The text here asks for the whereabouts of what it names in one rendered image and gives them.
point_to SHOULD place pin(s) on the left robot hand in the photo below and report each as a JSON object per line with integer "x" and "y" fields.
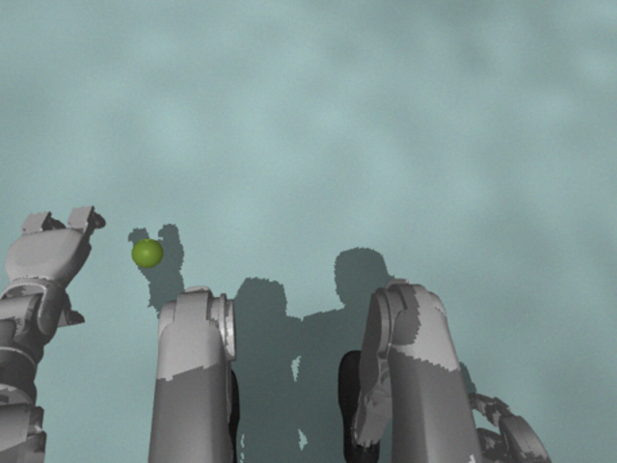
{"x": 48, "y": 250}

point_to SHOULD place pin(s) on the ball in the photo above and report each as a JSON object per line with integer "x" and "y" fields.
{"x": 147, "y": 253}

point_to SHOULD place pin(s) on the left robot arm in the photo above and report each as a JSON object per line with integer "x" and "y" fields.
{"x": 30, "y": 310}

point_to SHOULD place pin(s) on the right robot hand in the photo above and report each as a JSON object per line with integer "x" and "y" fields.
{"x": 517, "y": 442}

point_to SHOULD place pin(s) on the right robot foot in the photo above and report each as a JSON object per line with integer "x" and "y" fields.
{"x": 349, "y": 387}

